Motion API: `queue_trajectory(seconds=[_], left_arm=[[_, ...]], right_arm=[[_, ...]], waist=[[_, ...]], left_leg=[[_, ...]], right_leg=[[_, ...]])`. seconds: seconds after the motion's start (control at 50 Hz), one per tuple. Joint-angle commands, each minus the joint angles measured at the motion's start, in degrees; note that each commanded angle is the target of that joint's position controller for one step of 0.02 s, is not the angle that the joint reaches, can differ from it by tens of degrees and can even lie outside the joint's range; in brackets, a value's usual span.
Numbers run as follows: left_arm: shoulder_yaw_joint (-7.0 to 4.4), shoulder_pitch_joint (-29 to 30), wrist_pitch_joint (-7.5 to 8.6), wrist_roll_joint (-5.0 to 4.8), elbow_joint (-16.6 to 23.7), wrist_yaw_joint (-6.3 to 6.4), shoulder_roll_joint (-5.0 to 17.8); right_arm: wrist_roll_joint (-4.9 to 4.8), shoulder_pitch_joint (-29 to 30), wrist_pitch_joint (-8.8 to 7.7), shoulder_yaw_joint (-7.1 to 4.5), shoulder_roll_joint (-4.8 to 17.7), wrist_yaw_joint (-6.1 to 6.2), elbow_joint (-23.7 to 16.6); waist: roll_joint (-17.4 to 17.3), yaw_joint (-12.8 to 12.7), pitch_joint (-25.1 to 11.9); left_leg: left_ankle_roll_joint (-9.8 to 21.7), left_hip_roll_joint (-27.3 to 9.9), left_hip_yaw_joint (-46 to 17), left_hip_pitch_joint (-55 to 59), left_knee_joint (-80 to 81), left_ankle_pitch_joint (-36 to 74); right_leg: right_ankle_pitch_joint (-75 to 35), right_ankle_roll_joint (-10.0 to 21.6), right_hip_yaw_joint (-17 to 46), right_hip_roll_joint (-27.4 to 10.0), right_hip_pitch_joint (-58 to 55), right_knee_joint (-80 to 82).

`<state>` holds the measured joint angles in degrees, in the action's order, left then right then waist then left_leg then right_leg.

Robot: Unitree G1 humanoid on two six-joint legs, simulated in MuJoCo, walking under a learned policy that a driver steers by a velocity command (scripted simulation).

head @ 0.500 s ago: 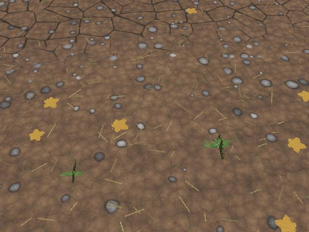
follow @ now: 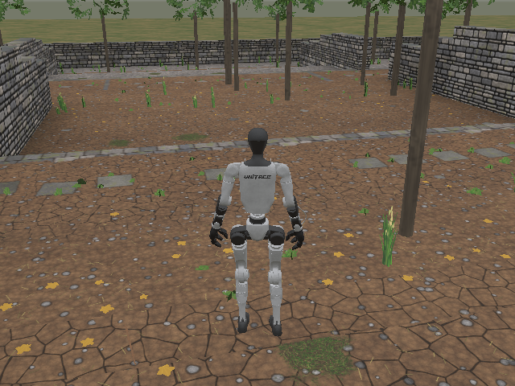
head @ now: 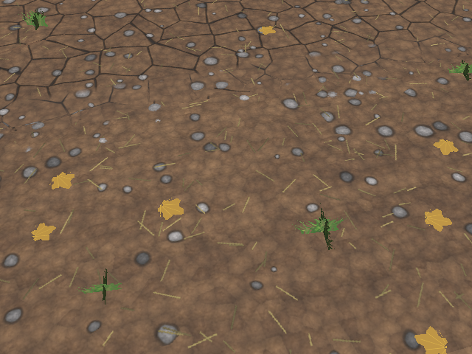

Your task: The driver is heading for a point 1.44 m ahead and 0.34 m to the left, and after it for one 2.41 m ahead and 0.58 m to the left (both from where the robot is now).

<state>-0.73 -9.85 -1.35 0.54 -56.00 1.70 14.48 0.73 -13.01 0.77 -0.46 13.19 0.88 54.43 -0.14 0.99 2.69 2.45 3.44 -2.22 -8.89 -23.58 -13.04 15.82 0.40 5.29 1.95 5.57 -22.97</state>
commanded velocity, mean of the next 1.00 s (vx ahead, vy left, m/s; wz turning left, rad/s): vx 0.01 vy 0.00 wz -0.01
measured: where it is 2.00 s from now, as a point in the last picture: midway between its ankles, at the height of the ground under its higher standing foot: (215, 309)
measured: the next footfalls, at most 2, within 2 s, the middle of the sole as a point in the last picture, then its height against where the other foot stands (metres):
left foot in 1.26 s outside the picture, level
right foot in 1.70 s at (254, 334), level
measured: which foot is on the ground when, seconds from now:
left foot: down 0.00-1.00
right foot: down 0.00-1.00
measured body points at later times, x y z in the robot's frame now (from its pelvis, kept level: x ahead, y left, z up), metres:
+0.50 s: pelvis -0.01 -0.01 +0.00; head -0.01 -0.01 +0.45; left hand +0.01 +0.23 -0.15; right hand +0.00 -0.26 -0.16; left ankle +0.00 +0.09 -0.74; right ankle -0.04 -0.12 -0.74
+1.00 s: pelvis -0.01 -0.02 +0.00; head -0.01 -0.02 +0.45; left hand -0.02 +0.22 -0.16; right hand -0.01 -0.25 -0.16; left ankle -0.01 +0.09 -0.74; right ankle -0.04 -0.12 -0.74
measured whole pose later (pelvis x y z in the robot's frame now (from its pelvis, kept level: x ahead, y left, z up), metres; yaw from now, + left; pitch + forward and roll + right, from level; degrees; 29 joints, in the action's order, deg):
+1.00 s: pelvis -0.01 -0.02 +0.00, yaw +0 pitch -1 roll +0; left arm 0.3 -16.1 -0.1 0.9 -66.1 2.1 10.0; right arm 1.1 -15.3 0.9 -0.1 9.8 1.6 66.4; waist 0.1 0.3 0.9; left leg 1.8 2.3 -3.0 -11.3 -27.1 -17.3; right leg 18.6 2.6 4.2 3.2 7.6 -25.6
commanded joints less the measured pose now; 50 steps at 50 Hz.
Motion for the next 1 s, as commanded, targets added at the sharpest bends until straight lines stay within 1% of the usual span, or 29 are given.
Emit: queue_trajectory(seconds=[0.02,0.1,0.18,0.26,0.38,0.62,0.94,0.96,0.98,1.0], left_arm=[[-0.86,-1.3,0.75,0.01,-0.5,0.39,6.3],[-0.42,-0.9,0.91,0.05,-2.5,0.46,6.0],[-0.04,-1.3,1.12,0.07,-4.2,0.48,5.7],[0.27,-1.9,1.3,0.08,-5.6,0.43,5.1],[0.62,-3.4,1.48,0.14,-7.3,0.43,4.0],[0.87,-6.0,1.6,0.12,-9.2,0.54,2.2],[0.78,-8.5,1.73,0.12,-9.9,0.73,0.4],[0.5,-9.6,1.62,0.3,-10.0,0.71,0.9],[-0.38,-10.0,1.24,0.33,-9.4,0.56,3.0],[-1.08,-11.1,0.89,0.77,-8.8,0.19,4.5]], right_arm=[[0.03,-0.9,-0.26,-1.46,6.3,0.25,-0.2],[0.12,-0.6,0.07,-1.34,6.0,0.37,2.4],[0.14,-0.5,0.19,-1.11,5.6,0.42,4.6],[0.09,-0.5,0.15,-0.93,5.5,0.42,6.3],[0.1,-1.0,-0.03,-0.58,4.8,0.54,8.3],[0.09,-2.5,-0.25,-0.1,3.1,0.84,10.5],[0.09,-4.4,-0.47,0.04,1.4,1.19,11.7],[0.24,-4.9,-0.35,-0.15,1.7,1.15,11.7],[0.3,-4.6,0.06,-0.94,3.5,0.95,11.0],[0.9,-3.1,0.37,-1.43,4.5,0.45,9.5]], waist=[[2.2,-0.4,-1.7],[1.3,-0.3,-0.5],[0.7,-0.3,-0.2],[0.4,-0.3,0.1],[0.3,-0.4,0.5],[0.3,-0.5,0.8],[0.1,-0.6,1.1],[0.3,-0.8,-1.0],[1.2,-1.1,-0.7],[2.1,-2.0,2.5]], left_leg=[[1.0,-6.8,-5.7,1.1,2.8,12.9],[0.6,-6.6,-5.7,1.2,3.5,9.9],[0.4,-6.6,-5.7,1.4,3.8,8.4],[0.2,-6.7,-5.8,1.2,4.2,6.5],[0.1,-6.9,-5.8,0.7,4.3,5.9],[0.0,-7.0,-5.7,-0.2,3.9,5.8],[0.1,-7.1,-5.5,-0.6,3.3,7.0],[0.6,-5.6,-4.7,-0.5,2.5,-2.4],[2.0,-3.3,-3.6,-3.0,-0.5,-18.2],[3.1,-3.0,-4.9,-9.5,-2.7,-28.9]], right_leg=[[-15.7,2.4,4.3,-6.0,0.7,2.4],[-12.6,2.6,4.6,-6.0,2.5,3.4],[-10.9,2.8,4.7,-5.9,3.3,4.0],[-8.7,2.7,4.7,-5.8,4.0,4.6],[-8.0,2.8,4.4,-5.6,4.6,4.8],[-8.1,2.9,4.0,-5.3,4.9,4.5],[-9.4,2.9,3.6,-5.2,4.8,3.9],[0.8,3.6,3.2,-4.1,4.4,4.0],[17.9,5.3,3.9,-2.8,5.9,2.8],[31.1,7.5,7.7,-4.1,7.9,3.9]])
Keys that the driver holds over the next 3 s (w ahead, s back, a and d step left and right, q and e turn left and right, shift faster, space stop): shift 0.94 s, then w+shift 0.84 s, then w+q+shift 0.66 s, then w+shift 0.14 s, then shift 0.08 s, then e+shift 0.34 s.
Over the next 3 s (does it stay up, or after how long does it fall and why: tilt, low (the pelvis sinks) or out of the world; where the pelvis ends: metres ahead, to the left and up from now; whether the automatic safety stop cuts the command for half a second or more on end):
stays up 1.43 0.29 -0.02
